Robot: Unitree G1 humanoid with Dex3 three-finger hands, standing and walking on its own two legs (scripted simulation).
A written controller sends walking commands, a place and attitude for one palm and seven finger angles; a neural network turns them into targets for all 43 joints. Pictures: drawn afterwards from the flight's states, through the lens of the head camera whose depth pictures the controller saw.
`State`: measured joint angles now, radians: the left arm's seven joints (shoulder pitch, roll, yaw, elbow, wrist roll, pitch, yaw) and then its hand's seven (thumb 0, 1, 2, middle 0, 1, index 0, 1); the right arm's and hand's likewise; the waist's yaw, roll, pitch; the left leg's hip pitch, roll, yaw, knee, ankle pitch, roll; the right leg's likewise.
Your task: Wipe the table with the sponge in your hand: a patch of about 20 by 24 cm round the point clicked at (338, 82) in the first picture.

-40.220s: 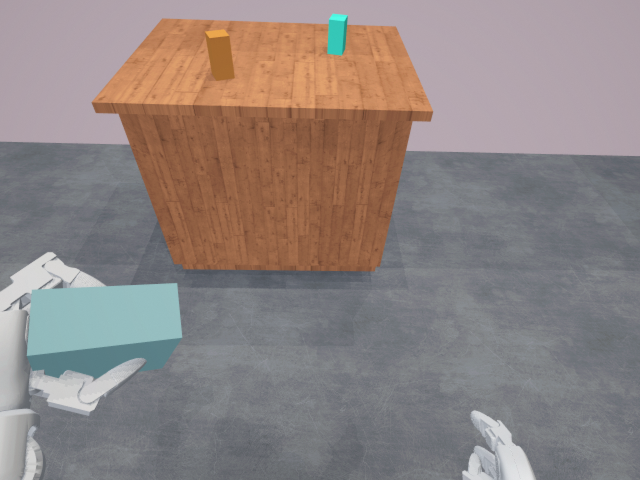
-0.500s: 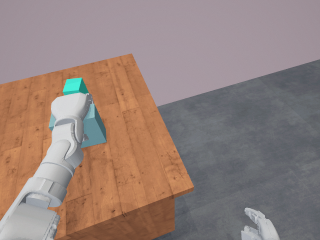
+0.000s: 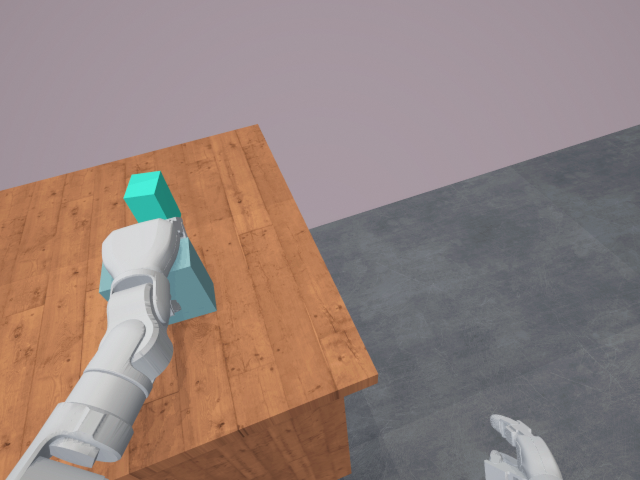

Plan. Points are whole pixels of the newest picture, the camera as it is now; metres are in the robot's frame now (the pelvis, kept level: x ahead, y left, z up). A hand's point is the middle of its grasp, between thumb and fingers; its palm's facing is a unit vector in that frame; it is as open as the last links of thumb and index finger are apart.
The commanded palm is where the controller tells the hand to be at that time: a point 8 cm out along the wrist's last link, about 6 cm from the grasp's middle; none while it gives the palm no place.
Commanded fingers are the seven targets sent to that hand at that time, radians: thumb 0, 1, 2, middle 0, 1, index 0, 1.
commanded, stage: wipe back along the middle lane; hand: left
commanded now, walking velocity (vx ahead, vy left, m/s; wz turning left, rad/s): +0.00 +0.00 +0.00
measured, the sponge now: (167, 294) +0.35 +0.25 +0.04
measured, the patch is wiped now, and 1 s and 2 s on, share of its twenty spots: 0.55 0.80 0.80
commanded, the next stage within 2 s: slide across to the third lane in 1.12 s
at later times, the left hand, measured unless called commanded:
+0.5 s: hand (158, 301) +0.31 +0.24 +0.08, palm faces +0.04 -0.06 -1.00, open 9.5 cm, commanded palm +0.26 +0.22 +0.12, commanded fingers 0.00 0.10 1.30 -1.20 -1.60 -1.20 -1.60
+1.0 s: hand (172, 335) +0.26 +0.20 +0.08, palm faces +0.09 -0.10 -0.99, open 9.5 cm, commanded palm +0.21 +0.19 +0.11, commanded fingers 0.00 0.10 1.30 -1.20 -1.60 -1.20 -1.60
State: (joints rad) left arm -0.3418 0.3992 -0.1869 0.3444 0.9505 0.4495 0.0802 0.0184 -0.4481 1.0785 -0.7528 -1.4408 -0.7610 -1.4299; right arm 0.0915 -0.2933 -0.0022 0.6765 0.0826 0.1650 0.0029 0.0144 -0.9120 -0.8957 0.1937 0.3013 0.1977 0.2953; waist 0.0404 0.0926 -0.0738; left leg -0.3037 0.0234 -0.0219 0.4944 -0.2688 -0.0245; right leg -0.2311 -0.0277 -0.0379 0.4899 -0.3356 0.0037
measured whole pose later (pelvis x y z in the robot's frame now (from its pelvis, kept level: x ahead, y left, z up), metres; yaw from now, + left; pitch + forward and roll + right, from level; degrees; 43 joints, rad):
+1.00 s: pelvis -0.01 -0.01 +0.00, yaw -1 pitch +1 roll +1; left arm 0.04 0.32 -0.28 -0.12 0.99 0.56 0.11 0.02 -0.45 1.07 -0.69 -1.49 -0.77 -1.40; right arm 0.02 -0.27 0.02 0.62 0.09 0.16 0.06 0.02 -0.91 -0.90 0.19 0.30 0.20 0.30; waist 0.09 0.11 -0.08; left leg -0.26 0.03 -0.01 0.54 -0.29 -0.03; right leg -0.21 -0.02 -0.02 0.56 -0.37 0.00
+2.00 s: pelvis -0.03 -0.02 +0.00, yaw -1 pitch -2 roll +1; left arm -0.11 0.22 -0.43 -0.03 0.94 0.52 0.12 0.00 -0.47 1.08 -0.74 -1.45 -0.82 -1.34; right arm 0.00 -0.26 0.00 0.67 0.07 0.17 0.06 0.02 -0.91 -0.90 0.19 0.30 0.20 0.30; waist 0.09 0.11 -0.06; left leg -0.22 0.05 -0.01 0.49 -0.24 -0.05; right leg -0.18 0.00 -0.02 0.55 -0.34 -0.03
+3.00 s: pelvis -0.03 -0.03 +0.00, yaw -1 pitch +3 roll +1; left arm -0.54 0.22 -0.30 0.58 0.95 0.56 0.12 -0.01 -0.49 1.10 -0.75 -1.45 -0.82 -1.34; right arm 0.07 -0.28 0.01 0.72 0.09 0.18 -0.01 0.01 -0.91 -0.90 0.19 0.30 0.20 0.30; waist 0.04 0.08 -0.10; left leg -0.32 0.06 -0.02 0.50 -0.24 -0.03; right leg -0.28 0.01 -0.03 0.57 -0.34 -0.04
